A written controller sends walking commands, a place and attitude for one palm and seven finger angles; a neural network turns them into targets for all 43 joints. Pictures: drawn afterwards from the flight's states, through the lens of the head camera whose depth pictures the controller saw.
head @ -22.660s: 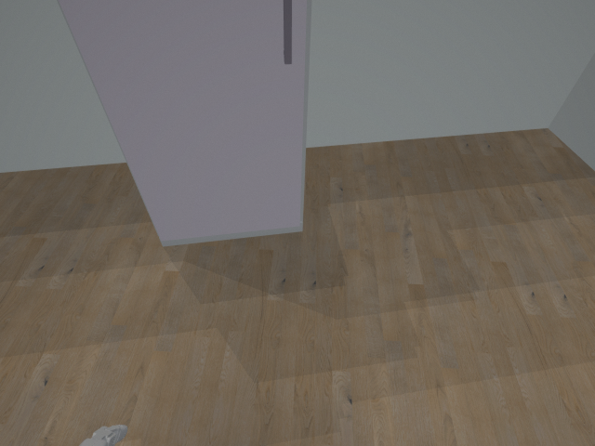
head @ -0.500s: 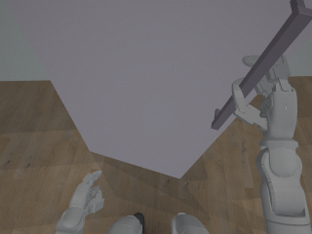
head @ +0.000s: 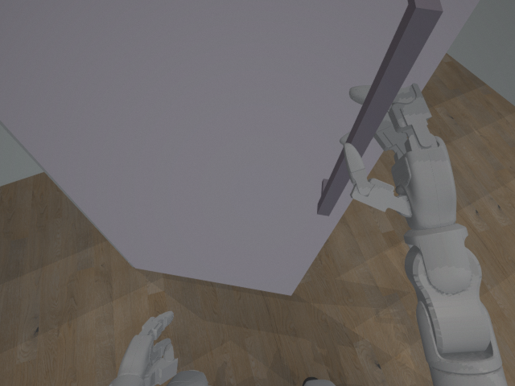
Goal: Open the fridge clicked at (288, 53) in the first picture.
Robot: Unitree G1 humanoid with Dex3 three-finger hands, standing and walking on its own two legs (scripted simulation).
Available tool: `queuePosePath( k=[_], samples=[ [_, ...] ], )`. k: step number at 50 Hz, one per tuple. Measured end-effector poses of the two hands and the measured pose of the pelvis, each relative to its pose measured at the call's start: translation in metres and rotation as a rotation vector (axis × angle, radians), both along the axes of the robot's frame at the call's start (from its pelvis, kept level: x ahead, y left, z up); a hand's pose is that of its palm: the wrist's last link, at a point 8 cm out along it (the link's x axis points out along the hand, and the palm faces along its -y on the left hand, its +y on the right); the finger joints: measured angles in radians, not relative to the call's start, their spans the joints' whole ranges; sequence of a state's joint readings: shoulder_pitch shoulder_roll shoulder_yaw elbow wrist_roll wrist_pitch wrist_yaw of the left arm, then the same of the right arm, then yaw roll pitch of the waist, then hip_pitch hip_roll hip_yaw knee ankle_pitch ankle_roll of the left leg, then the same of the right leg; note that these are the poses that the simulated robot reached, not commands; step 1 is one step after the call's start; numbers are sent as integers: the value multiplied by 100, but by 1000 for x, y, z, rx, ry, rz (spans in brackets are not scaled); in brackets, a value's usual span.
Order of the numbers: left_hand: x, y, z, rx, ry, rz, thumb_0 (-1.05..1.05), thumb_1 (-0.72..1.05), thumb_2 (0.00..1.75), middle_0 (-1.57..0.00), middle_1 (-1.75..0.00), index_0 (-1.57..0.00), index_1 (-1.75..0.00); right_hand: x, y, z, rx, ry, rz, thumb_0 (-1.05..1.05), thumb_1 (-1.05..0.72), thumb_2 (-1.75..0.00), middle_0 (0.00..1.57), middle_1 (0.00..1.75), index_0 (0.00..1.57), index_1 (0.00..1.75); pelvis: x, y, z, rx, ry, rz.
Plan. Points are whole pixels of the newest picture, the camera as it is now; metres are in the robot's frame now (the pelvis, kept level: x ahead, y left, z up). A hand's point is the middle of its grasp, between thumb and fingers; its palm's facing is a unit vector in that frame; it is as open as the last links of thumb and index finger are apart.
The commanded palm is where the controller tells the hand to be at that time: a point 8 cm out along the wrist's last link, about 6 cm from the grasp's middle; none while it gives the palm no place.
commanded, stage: walk backward, drawing the door open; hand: right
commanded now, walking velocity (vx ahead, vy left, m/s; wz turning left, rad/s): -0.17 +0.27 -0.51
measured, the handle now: (355, 132) +0.38 -0.08 +0.20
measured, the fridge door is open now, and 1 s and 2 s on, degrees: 37 60 55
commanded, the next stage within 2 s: stop walking and hold the door back in 0.70 s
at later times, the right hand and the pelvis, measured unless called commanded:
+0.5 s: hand (325, 268) +0.22 -0.04 +0.19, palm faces +0.25 +0.92 -0.31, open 7.8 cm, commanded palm +0.18 -0.08 +0.19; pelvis -0.04 +0.17 +0.01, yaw -19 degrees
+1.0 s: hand (251, 378) +0.14 +0.02 +0.19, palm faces +0.60 +0.78 -0.18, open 7.8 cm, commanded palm +0.12 -0.02 +0.18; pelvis -0.05 +0.31 +0.00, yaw -33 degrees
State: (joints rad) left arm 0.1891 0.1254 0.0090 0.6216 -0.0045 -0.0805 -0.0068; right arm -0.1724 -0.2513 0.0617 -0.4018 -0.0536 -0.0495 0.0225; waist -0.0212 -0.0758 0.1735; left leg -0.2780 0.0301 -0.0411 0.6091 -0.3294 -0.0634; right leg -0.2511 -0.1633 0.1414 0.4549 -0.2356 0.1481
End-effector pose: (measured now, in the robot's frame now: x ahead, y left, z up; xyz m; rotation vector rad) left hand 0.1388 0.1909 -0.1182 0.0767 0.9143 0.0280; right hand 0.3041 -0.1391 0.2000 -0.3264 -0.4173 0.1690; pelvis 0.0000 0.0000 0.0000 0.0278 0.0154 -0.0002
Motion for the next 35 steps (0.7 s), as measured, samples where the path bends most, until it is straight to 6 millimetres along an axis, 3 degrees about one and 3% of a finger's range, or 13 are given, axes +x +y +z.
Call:
queuePosePath(
  k=[4,11,15,21,26,32,35],
  samples=[
    [19,35,-10,2,-25,-32,1,91,90,-20,-30,-20,-30,-20,9,-1,-24,-26,-92,-17,-57,-93,41,140,12,103,-15,34,-5,-9,-5,-68],
    [55,83,21,133,-128,-102,1,91,90,-20,-30,-19,-30,-56,21,0,13,-8,-158,-15,-55,-94,45,140,16,107,-24,69,4,-63,17,-174],
    [73,94,30,181,-212,-152,1,91,90,-19,-30,-19,-30,-73,27,-4,20,-62,-174,-18,-53,-94,46,140,16,104,-29,84,-11,-31,27,-217],
    [68,97,39,122,-168,-287,1,91,90,-19,-30,-19,-30,-98,41,-3,29,-37,-267,-17,-55,-92,47,140,16,103,-40,132,7,-6,-26,-301],
    [63,112,33,60,-135,-361,1,91,90,-20,-30,-20,-30,-121,57,-1,34,11,-397,-16,-55,-93,45,138,15,104,-38,176,11,16,-40,-343],
    [78,147,13,-34,-178,-406,1,91,90,-20,-30,-20,-30,-148,85,-2,-15,-6,-619,-19,-55,-101,43,136,10,101,-23,239,-12,-29,-37,-370],
    [87,177,14,-3,-186,-395,1,91,90,-20,-30,-20,-30,-162,98,-1,-12,16,-699,-19,-55,-103,42,136,8,101,-26,258,-8,-43,-37,-389]
  ],
)
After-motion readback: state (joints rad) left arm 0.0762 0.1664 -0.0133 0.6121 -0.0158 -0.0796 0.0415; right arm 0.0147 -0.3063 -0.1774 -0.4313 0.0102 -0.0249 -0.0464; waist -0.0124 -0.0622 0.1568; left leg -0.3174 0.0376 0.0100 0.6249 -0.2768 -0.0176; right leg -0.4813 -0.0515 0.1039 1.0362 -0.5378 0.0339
